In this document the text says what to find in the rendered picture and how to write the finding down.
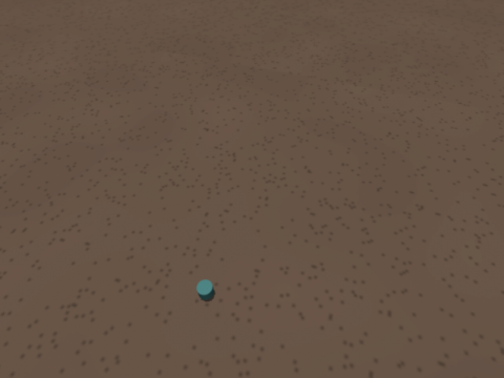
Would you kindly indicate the tin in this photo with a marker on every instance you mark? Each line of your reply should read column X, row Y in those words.
column 205, row 289

